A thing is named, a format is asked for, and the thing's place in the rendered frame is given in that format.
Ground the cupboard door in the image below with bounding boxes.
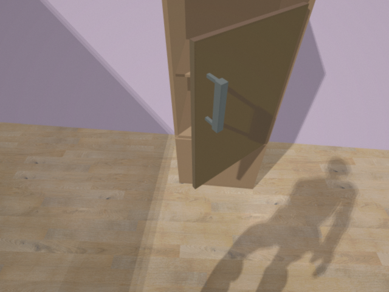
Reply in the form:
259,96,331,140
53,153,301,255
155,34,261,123
190,2,309,189

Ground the handle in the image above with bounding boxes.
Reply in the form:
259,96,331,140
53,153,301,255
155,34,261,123
205,73,229,133

